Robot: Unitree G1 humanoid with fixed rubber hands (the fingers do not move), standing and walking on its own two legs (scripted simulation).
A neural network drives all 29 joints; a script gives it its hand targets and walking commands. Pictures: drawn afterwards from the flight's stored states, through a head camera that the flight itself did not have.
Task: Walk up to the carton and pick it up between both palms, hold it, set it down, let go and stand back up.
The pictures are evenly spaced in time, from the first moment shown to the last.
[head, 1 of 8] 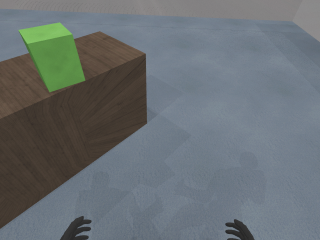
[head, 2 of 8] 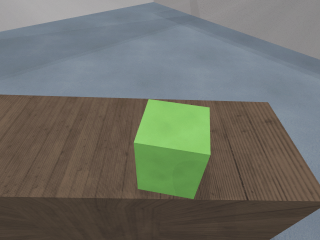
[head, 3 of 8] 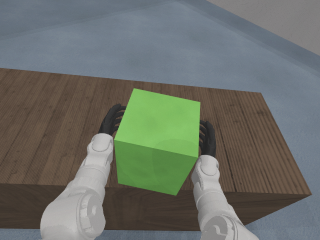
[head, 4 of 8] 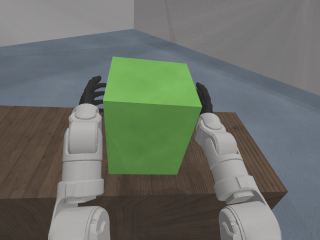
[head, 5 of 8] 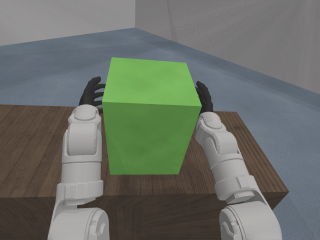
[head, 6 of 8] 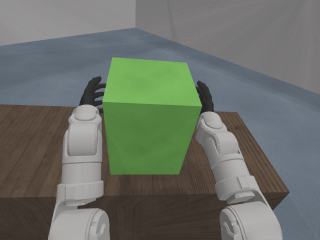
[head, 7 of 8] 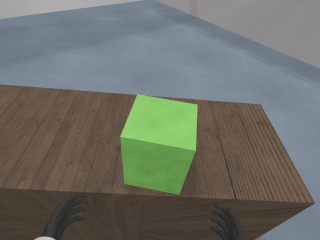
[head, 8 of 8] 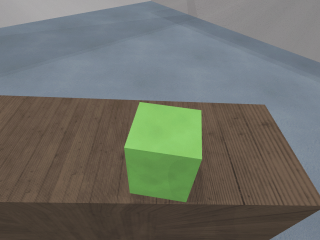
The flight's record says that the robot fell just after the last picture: no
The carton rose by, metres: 0.18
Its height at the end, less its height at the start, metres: +0.00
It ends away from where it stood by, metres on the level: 0.01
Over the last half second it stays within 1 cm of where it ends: yes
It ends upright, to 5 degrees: yes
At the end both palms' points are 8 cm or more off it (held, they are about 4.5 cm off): yes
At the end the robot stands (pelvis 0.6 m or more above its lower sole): yes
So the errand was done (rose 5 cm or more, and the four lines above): yes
